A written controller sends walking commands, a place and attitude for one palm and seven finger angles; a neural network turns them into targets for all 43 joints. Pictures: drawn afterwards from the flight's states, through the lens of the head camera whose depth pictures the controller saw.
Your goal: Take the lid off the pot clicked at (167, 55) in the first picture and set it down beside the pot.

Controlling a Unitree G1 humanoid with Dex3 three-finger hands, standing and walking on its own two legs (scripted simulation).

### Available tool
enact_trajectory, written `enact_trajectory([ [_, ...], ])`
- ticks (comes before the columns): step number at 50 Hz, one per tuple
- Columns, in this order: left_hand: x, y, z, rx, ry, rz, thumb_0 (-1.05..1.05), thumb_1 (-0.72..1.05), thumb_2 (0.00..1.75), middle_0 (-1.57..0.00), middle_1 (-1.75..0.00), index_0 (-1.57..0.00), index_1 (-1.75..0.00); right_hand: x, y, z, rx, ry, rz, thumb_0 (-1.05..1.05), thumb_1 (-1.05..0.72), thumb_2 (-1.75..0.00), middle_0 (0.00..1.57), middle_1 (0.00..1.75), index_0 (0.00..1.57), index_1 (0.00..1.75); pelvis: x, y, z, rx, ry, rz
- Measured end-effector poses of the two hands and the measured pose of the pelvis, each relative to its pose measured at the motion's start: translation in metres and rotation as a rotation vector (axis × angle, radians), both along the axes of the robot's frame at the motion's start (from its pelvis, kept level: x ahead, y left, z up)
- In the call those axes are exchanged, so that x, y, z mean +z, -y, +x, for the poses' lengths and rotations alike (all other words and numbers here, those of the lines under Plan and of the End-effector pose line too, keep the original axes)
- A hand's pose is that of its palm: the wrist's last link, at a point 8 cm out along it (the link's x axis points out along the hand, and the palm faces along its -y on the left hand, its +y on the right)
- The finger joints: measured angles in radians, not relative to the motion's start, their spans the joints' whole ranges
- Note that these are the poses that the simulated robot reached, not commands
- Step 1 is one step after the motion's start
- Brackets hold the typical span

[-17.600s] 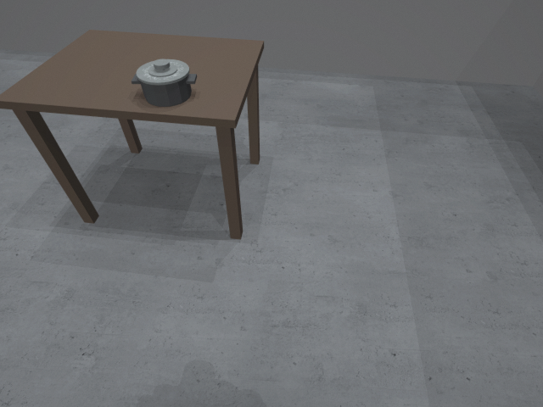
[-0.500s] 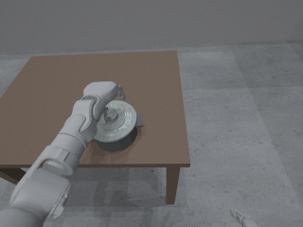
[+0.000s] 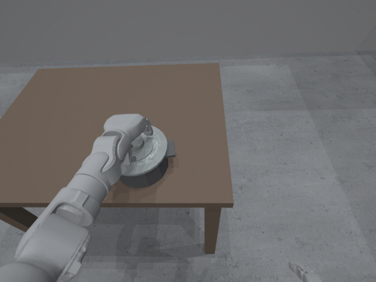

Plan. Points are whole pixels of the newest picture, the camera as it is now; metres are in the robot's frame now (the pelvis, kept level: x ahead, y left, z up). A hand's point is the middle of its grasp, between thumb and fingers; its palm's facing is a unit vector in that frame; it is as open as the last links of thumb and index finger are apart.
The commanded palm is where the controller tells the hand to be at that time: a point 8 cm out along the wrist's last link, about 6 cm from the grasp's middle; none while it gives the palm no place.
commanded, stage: lower the open fingers around the knob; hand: left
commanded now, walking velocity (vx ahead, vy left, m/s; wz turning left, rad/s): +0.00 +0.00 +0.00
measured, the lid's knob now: (134, 142) +0.45 +0.15 +0.01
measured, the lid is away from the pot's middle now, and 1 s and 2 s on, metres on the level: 0.00 0.00 0.00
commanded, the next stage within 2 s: close the fingers and squeeze the knob in 0.24 s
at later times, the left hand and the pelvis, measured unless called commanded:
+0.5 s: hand (131, 147) +0.41 +0.15 +0.04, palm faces -0.33 -0.05 -0.94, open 10.0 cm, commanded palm +0.40 +0.15 +0.10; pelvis +0.00 +0.01 +0.00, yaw -1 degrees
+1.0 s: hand (129, 147) +0.42 +0.15 +0.04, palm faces -0.35 -0.05 -0.94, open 8.2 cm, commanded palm +0.41 +0.16 +0.10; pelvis +0.00 +0.01 +0.00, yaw +0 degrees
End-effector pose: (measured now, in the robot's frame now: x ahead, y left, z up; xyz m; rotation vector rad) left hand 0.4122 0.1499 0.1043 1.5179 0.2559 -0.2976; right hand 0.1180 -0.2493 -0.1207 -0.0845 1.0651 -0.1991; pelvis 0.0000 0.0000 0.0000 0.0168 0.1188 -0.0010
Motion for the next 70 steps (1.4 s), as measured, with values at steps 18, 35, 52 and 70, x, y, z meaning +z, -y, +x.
enact_trajectory([
  [18,-0.008,-0.001,0.004,-0.015,0.011,-0.017,0.00,-0.21,1.28,-0.83,-0.09,-0.83,-0.08,-0.007,0.000,-0.021,-0.033,-0.066,-0.001,0.01,-0.91,-0.90,0.20,0.30,0.20,0.30,-0.001,-0.004,0.002,-0.007,-0.015,-0.002],
  [35,-0.007,-0.008,-0.007,0.012,0.018,-0.013,0.00,-0.03,1.05,-0.54,-0.74,-0.58,-0.76,-0.002,-0.008,-0.011,-0.017,-0.012,0.009,0.01,-0.91,-0.90,0.20,0.30,0.20,0.30,-0.001,-0.006,-0.004,-0.005,-0.001,-0.002],
  [52,-0.009,-0.007,0.005,0.001,-0.004,-0.014,0.00,0.16,0.96,-0.58,-0.94,-0.61,-0.96,-0.003,-0.002,-0.023,-0.036,-0.052,-0.018,0.01,-0.91,-0.90,0.20,0.30,0.20,0.30,-0.001,-0.007,-0.002,-0.009,-0.014,-0.003],
  [70,-0.009,-0.007,0.006,0.004,0.002,-0.018,0.00,0.21,0.78,-0.59,-0.95,-0.63,-0.97,-0.005,-0.005,-0.017,-0.037,-0.054,0.004,0.01,-0.91,-0.90,0.20,0.30,0.20,0.30,-0.001,-0.007,0.004,-0.009,-0.018,-0.003],
])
